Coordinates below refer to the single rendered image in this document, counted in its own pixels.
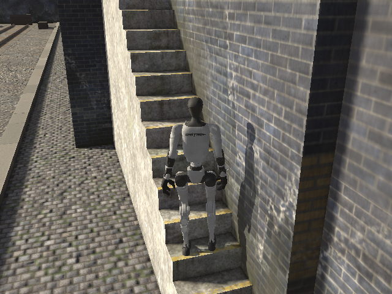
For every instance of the stairs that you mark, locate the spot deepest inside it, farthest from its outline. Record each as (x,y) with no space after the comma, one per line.
(149,90)

